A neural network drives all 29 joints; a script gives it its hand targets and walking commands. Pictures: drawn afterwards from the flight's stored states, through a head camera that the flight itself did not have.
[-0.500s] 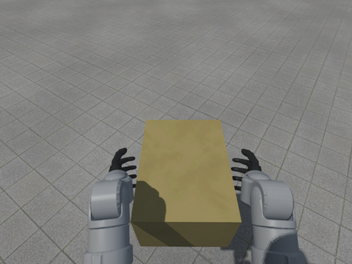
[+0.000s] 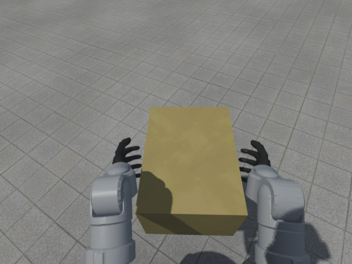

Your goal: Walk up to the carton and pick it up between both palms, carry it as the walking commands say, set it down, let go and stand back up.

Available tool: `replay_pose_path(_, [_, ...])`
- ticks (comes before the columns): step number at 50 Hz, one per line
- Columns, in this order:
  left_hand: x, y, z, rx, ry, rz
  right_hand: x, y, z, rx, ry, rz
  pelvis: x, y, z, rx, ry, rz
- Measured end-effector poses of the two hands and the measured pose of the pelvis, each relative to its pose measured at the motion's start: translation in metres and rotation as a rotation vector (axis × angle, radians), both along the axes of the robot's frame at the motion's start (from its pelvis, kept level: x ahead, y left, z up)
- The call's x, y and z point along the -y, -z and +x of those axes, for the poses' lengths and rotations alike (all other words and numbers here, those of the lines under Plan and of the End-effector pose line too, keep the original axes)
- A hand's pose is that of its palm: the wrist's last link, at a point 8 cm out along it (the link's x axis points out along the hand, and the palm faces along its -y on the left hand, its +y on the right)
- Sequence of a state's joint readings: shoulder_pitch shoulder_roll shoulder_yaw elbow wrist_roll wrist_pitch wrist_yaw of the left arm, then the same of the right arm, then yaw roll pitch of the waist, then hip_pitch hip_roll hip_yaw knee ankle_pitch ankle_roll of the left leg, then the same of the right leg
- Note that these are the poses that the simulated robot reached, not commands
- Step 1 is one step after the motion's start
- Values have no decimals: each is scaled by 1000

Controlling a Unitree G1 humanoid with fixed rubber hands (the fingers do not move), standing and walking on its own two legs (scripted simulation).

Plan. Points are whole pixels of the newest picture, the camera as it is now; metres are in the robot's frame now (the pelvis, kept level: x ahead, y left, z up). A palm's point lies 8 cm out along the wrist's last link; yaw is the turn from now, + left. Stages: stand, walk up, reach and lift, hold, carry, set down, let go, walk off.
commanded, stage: carry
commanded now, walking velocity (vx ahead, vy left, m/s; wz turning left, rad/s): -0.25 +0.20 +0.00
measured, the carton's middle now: (189, 167) +0.37 -0.04 -0.01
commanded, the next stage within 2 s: none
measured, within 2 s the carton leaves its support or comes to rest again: neither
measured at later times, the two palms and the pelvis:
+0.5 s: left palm out of the picture +0.10 +0.28 +0.07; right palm out of the picture +0.07 -0.01 +0.04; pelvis -0.20 +0.16 +0.00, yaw -1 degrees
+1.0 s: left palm out of the picture -0.12 +0.47 +0.07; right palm out of the picture -0.10 +0.19 +0.05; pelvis -0.41 +0.32 -0.02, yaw -1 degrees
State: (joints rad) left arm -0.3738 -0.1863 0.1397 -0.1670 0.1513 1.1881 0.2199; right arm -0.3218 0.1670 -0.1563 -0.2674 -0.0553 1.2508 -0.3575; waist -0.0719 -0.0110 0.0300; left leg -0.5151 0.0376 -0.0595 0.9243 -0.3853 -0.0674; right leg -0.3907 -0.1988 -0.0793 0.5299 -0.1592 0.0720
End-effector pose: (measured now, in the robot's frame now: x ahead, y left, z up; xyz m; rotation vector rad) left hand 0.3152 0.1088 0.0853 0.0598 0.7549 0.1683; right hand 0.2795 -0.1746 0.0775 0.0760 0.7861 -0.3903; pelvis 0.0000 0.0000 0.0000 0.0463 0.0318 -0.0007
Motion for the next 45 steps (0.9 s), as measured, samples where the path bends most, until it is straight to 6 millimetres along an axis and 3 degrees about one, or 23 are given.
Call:
replay_pose_path(5, [-63,4,-34,47,-41,-23,-62,-3,-24,42,-38,-28,-50,13,-34,5,-26,-14])
replay_pose_path(8, [-105,22,-75,-32,-102,-49,-102,3,-46,-37,-126,-72,-68,7,-57,11,-13,-53])
replay_pose_path(11, [-134,31,-116,-95,-159,-39,-133,9,-68,-102,-189,-82,-83,3,-81,5,-22,-84])
replay_pose_path(15, [-158,24,-152,-58,-227,-7,-158,14,-92,-66,-213,-34,-102,8,-118,-1,0,-66])
replay_pose_path(18, [-165,15,-170,-13,-221,27,-164,24,-116,-21,-205,26,-117,16,-145,-11,13,-48])
replay_pose_path(22, [-164,11,-194,-34,-127,61,-163,41,-168,-36,-156,81,-139,13,-178,4,10,-59])
replay_pose_path(26, [-170,11,-221,-89,-30,36,-169,29,-219,-86,-63,46,-163,0,-208,19,13,-17])
replay_pose_path(30, [-187,-2,-241,-15,8,15,-188,5,-246,-14,6,15,-191,-2,-239,13,2,3])
replay_pose_path(33, [-214,-11,-258,51,-2,2,-214,-7,-260,52,10,10,-216,3,-263,6,-7,1])
replay_pose_path(36, [-253,-4,-283,69,-21,-15,-252,-7,-278,67,-21,-20,-246,14,-286,8,-21,-16])
replay_pose_path(41, [-320,30,-358,-70,-122,-53,-317,5,-320,-75,-164,-85,-274,6,-327,18,-14,-66])
replay_pose_path(45, [-350,32,-406,-105,-213,-19,-351,15,-346,-111,-216,-60,-293,5,-364,3,-15,-77])
